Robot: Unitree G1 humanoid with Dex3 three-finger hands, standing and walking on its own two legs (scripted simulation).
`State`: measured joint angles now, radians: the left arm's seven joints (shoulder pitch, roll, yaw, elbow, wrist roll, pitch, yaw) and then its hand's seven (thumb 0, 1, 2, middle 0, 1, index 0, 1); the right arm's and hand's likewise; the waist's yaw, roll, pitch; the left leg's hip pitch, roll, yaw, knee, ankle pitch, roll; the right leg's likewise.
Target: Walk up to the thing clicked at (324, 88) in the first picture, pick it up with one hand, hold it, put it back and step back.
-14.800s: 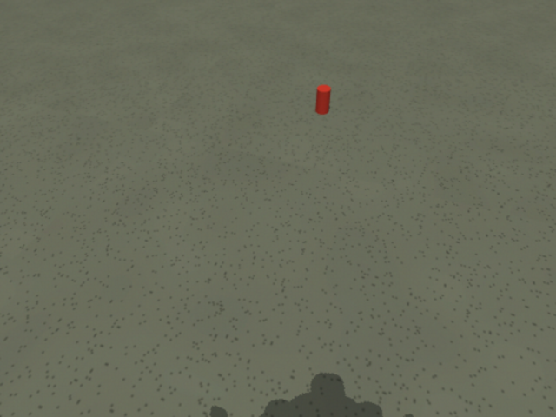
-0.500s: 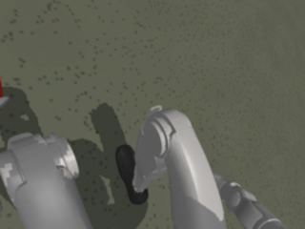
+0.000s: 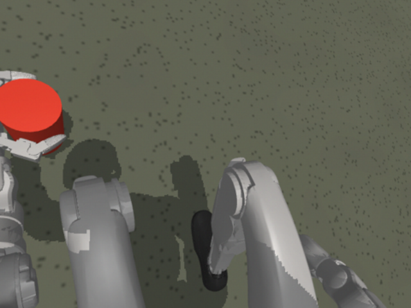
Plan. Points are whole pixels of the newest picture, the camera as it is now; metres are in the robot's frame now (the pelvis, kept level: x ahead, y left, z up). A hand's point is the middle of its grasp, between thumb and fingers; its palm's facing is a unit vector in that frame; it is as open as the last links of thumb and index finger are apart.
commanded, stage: settle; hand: left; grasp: from the side
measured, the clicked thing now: (35, 122) +0.43 +0.27 -0.13
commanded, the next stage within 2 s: lift in 1.24 s
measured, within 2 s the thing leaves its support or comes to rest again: neither
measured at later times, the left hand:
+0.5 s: hand (9, 92) +0.43 +0.28 -0.01, palm faces +0.22 -0.97 -0.08, open 11.4 cm
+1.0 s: hand (9, 74) +0.43 +0.27 +0.03, palm faces +0.21 -0.98 -0.06, open 11.4 cm
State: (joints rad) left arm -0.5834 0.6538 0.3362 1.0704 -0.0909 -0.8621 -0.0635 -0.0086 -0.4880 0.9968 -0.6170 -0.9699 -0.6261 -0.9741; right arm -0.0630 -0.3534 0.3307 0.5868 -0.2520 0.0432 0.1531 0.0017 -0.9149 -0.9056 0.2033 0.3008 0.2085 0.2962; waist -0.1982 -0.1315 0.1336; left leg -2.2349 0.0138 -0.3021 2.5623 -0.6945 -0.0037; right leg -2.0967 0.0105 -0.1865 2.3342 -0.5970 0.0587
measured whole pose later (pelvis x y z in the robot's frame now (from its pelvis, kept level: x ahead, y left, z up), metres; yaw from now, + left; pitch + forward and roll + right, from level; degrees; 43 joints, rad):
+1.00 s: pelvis +0.02 -0.02 +0.06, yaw +8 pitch +32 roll -6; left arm -0.61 0.43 0.38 0.87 -0.12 -0.57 -0.24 -0.01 -0.56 1.08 -0.64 -0.97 -0.65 -0.98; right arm 0.09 -0.29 0.05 0.65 -0.07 0.03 0.06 0.01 -0.91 -0.90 0.20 0.30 0.21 0.30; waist -0.12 0.00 -0.11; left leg -2.16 0.02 -0.12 2.30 -0.70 -0.02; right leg -2.12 -0.04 -0.05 2.22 -0.66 0.02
